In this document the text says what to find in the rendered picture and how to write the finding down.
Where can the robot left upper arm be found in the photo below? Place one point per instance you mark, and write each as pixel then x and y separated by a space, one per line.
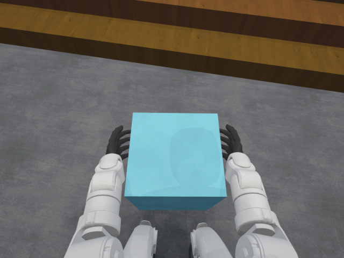
pixel 103 247

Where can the robot right upper arm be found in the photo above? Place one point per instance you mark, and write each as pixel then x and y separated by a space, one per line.
pixel 252 245

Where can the right robot forearm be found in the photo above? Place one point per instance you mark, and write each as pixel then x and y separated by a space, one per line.
pixel 253 213

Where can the carton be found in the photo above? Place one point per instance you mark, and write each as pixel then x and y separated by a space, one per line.
pixel 175 162

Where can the robot right hand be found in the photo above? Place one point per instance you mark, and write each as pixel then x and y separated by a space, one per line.
pixel 233 142

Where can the left robot forearm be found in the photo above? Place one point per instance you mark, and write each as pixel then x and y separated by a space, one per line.
pixel 101 214

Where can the robot thigh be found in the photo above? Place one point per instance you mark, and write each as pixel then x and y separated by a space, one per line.
pixel 142 242
pixel 206 243

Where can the left robot thigh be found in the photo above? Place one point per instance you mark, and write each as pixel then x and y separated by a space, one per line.
pixel 142 242

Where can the robot left hand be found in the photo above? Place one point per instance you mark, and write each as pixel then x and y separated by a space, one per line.
pixel 115 142

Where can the right robot thigh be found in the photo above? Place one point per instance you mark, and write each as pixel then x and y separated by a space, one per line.
pixel 206 243

